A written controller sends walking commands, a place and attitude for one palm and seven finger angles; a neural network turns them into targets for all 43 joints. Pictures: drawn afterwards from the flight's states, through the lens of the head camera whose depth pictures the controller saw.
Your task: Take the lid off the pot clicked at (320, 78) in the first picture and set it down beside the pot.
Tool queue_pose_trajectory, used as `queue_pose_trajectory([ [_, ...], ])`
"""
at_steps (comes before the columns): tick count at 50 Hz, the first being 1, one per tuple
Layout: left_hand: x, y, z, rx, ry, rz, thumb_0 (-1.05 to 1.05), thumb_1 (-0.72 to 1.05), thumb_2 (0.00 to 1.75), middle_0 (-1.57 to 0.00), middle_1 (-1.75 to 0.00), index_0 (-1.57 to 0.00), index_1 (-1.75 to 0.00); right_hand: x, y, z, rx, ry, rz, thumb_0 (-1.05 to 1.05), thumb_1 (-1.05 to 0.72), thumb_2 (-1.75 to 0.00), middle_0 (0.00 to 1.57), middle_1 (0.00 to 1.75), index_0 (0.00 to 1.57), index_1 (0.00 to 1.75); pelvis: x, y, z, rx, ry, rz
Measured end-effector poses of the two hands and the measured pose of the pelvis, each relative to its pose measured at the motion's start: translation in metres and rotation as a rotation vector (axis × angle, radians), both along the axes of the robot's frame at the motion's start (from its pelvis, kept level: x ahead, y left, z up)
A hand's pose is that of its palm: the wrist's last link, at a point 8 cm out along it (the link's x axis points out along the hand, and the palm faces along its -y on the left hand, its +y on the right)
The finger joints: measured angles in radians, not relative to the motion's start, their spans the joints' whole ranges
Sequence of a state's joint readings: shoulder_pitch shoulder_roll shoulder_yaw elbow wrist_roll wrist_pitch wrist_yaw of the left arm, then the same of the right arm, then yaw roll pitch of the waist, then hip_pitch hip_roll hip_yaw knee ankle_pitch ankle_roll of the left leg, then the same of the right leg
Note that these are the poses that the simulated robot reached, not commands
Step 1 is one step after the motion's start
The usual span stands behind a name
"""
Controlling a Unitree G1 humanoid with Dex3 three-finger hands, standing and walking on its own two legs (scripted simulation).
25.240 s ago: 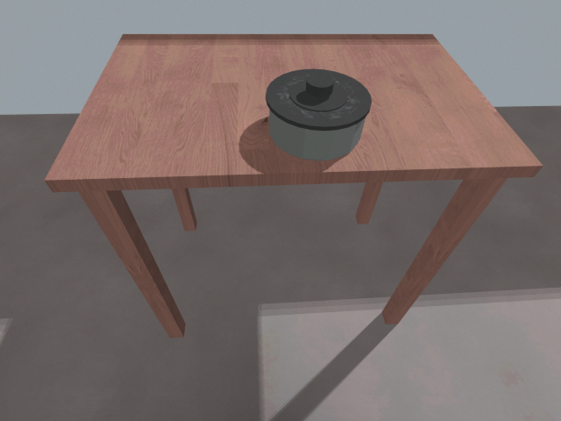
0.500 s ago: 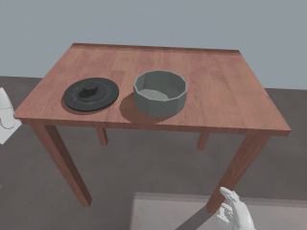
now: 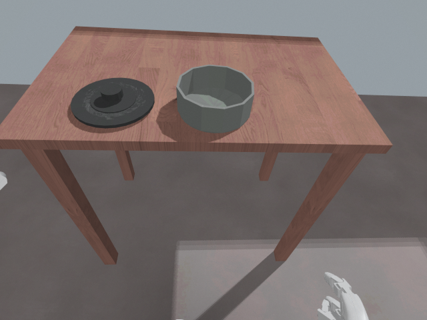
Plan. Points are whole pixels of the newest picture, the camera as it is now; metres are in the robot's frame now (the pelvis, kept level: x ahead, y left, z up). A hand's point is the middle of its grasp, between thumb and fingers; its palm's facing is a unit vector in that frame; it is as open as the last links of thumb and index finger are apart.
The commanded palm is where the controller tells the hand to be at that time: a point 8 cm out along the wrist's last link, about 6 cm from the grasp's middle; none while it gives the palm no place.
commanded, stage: step back with the hand held close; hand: left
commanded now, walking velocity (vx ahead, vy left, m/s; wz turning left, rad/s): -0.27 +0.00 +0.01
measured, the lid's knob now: (111, 92) +0.58 +0.28 +0.10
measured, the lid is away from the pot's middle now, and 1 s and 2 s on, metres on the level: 0.25 0.25 0.25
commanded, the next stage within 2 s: stop stepping back and stand still in 0.82 s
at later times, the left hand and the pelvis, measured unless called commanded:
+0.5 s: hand out of the picture +0.12 +0.24 +0.28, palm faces +0.54 -0.76 -0.37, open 7.4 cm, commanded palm +0.06 +0.30 +0.28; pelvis -0.06 +0.01 -0.01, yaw +2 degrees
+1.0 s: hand out of the picture +0.03 +0.25 +0.28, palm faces +0.39 -0.86 -0.34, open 7.4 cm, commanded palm -0.03 +0.31 +0.28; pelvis -0.18 +0.03 +0.00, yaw -3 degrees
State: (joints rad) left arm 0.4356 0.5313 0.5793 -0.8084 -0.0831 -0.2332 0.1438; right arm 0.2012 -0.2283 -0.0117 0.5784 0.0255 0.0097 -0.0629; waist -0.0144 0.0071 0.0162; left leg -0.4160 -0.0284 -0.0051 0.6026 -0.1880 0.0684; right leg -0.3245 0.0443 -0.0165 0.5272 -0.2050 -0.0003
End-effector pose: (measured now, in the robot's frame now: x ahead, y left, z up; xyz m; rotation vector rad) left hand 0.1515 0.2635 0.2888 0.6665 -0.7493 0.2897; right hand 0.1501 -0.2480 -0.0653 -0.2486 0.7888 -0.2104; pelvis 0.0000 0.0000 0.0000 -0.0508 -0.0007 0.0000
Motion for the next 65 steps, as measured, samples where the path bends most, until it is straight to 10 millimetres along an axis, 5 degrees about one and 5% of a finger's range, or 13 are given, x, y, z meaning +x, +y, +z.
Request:
queue_pose_trajectory([
  [26,-0.075,0.021,-0.002,-0.027,-0.146,0.004,0.01,0.89,0.9,-0.21,-0.31,-0.21,-0.31,-0.046,0.031,-0.002,0.002,-0.005,0.075,0.01,-0.9,-0.89,0.21,0.3,0.21,0.3,-0.064,0.012,-0.006,-0.015,-0.005,0.042],
  [34,-0.095,0.048,-0.012,-0.075,-0.194,-0.011,0.01,0.89,0.9,-0.21,-0.31,-0.21,-0.31,-0.072,0.043,0.007,-0.055,-0.013,0.086,0.01,-0.91,-0.89,0.21,0.3,0.21,0.3,-0.093,0.026,-0.009,-0.027,-0.003,0.05],
  [39,-0.114,0.055,-0.009,-0.134,-0.161,-0.008,0.01,0.89,0.9,-0.21,-0.31,-0.21,-0.31,-0.097,0.058,0.018,-0.022,-0.022,0.1,0.01,-0.91,-0.89,0.21,0.3,0.21,0.3,-0.117,0.027,0.003,-0.058,0.018,0.014],
  [46,-0.158,0.028,0.005,-0.087,-0.19,-0.103,0.01,0.89,0.9,-0.21,-0.3,-0.2,-0.3,-0.133,0.063,0.016,0.015,-0.065,0.109,0.01,-0.9,-0.89,0.21,0.3,0.21,0.3,-0.157,0.024,0.001,-0.034,0.052,-0.032],
  [48,-0.156,0.026,-0.006,-0.087,-0.113,-0.13,0.01,0.89,0.9,-0.2,-0.3,-0.2,-0.3,-0.148,0.057,0.009,0.023,-0.074,0.077,0.01,-0.9,-0.89,0.21,0.3,0.21,0.3,-0.171,0.03,-0.002,-0.028,0.024,-0.048],
  [53,-0.177,0.044,-0.001,-0.093,-0.118,-0.121,0.01,0.89,0.9,-0.21,-0.31,-0.21,-0.31,-0.198,0.047,0.019,-0.019,-0.077,-0.023,0.01,-0.9,-0.89,0.21,0.3,0.21,0.3,-0.186,0.04,0.0,0.019,-0.014,-0.059],
  [57,-0.199,0.057,0.0,-0.079,-0.192,-0.102,0.01,0.89,0.9,-0.21,-0.31,-0.21,-0.31,-0.23,0.04,0.009,-0.07,-0.078,-0.053,0.01,-0.9,-0.89,0.21,0.3,0.21,0.3,-0.214,0.053,-0.014,-0.009,-0.021,-0.027],
  [62,-0.23,0.071,-0.002,-0.123,-0.094,-0.008,0.01,0.89,0.9,-0.21,-0.31,-0.21,-0.31,-0.271,0.054,0.002,-0.011,-0.006,-0.03,0.01,-0.91,-0.89,0.2,0.3,0.2,0.3,-0.248,0.05,-0.001,-0.02,-0.024,0.041],
  [65,-0.266,0.068,-0.006,-0.085,-0.002,0.031,0.01,0.89,0.9,-0.21,-0.3,-0.21,-0.3,-0.289,0.065,-0.001,0.028,0.025,0.007,0.01,-0.91,-0.89,0.2,0.3,0.2,0.3,-0.264,0.049,0.003,-0.014,-0.03,0.072],
])
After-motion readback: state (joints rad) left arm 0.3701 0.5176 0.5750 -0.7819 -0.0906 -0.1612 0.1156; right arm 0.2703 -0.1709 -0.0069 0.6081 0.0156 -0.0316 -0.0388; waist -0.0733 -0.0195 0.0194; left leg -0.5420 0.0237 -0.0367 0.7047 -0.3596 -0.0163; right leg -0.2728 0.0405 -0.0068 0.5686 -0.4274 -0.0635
